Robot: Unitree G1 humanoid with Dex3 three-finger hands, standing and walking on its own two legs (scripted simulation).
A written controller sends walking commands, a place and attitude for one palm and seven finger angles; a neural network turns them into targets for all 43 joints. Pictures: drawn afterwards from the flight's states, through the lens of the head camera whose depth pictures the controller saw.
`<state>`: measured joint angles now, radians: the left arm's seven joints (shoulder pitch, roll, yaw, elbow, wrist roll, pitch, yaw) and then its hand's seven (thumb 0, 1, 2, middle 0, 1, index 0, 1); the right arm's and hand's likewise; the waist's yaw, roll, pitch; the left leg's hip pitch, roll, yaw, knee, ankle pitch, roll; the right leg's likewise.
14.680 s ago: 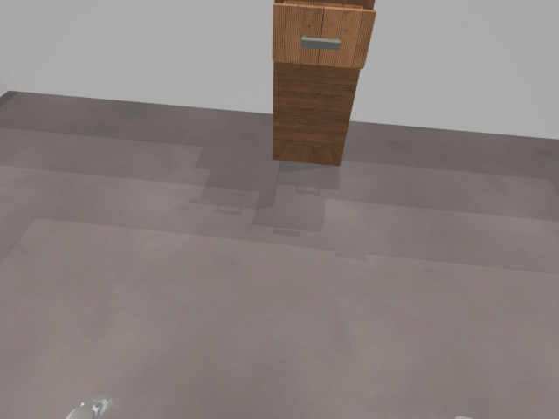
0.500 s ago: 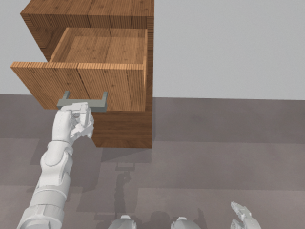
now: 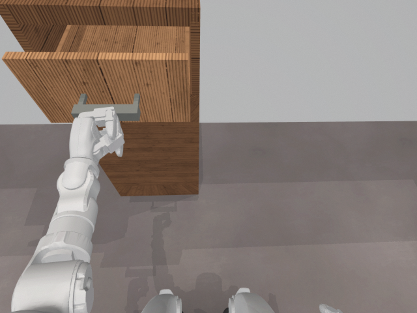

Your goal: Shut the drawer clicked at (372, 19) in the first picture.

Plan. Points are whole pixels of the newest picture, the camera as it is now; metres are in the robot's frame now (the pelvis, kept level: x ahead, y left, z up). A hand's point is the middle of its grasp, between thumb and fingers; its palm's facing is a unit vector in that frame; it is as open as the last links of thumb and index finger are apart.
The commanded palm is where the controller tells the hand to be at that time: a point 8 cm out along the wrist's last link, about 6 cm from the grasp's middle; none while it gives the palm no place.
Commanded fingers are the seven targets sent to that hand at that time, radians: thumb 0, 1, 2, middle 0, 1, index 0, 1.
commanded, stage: push the drawer shut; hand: left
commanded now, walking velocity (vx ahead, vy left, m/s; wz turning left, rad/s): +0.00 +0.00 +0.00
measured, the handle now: (108, 105) +0.51 +0.20 +0.06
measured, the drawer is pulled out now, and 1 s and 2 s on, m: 0.10 0.00 0.00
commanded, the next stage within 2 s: pull the fist back off the drawer in 1.20 s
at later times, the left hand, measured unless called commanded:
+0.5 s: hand (126, 114) +0.49 +0.16 +0.06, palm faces +0.04 -1.00 -0.03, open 3.1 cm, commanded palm +0.47 +0.21 +0.06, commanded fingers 0.00 0.90 0.90 -1.40 -1.60 -1.40 -1.60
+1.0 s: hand (127, 96) +0.54 +0.16 +0.06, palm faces +0.04 -1.00 -0.03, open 3.3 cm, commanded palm +0.53 +0.21 +0.06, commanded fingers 0.00 0.90 0.90 -1.40 -1.60 -1.40 -1.60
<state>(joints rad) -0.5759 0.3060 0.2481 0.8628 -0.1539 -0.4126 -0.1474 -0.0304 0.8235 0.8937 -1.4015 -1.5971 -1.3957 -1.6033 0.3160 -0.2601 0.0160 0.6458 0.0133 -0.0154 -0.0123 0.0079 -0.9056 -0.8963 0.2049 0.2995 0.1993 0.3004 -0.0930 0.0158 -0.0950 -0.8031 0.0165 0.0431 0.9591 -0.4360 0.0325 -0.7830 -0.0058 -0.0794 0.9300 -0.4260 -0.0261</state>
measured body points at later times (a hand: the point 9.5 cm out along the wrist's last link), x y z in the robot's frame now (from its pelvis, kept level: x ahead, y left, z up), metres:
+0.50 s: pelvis +0.00 +0.00 -0.01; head +0.12 +0.00 +0.43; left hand +0.48 +0.21 +0.06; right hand +0.03 -0.27 -0.13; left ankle +0.01 +0.10 -0.68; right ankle +0.01 -0.11 -0.68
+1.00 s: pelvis +0.00 +0.00 -0.01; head +0.14 +0.01 +0.42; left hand +0.53 +0.22 +0.07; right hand -0.02 -0.26 -0.12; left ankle +0.01 +0.10 -0.68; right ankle +0.01 -0.11 -0.68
